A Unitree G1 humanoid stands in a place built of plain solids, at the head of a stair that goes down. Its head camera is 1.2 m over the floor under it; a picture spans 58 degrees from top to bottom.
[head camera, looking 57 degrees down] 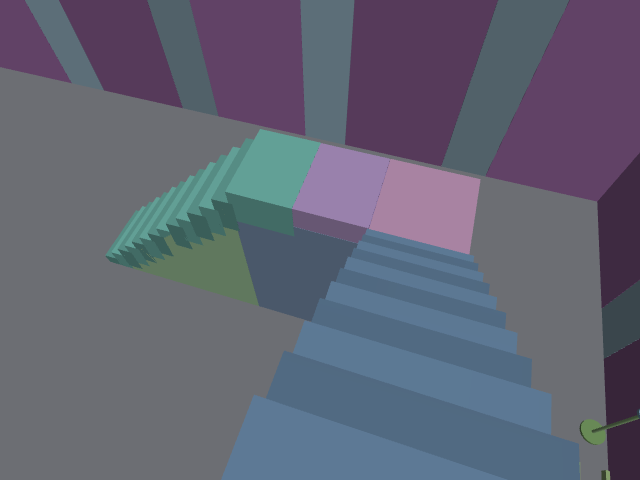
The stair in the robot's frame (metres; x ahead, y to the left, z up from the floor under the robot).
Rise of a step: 0.19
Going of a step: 0.19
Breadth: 0.92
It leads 18 degrees to the right of straight ahead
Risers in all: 11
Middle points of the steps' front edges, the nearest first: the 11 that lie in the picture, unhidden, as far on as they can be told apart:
0.15 -0.26 0.00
0.33 -0.32 -0.19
0.52 -0.38 -0.38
0.70 -0.44 -0.57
0.89 -0.50 -0.77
1.07 -0.56 -0.96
1.26 -0.62 -1.15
1.44 -0.67 -1.34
1.63 -0.73 -1.53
1.81 -0.79 -1.72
2.00 -0.85 -1.91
